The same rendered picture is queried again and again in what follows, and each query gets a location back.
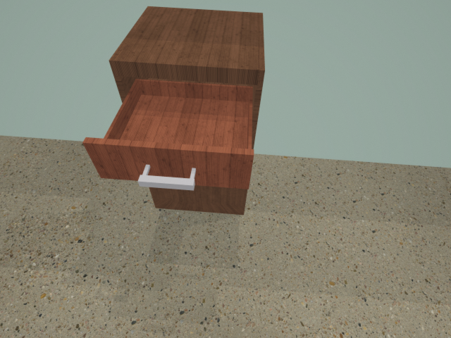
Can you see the drawer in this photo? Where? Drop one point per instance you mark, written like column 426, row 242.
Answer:
column 177, row 126

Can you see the handle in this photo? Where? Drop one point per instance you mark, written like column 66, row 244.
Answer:
column 146, row 180

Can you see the cabinet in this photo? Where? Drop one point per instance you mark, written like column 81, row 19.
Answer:
column 201, row 46

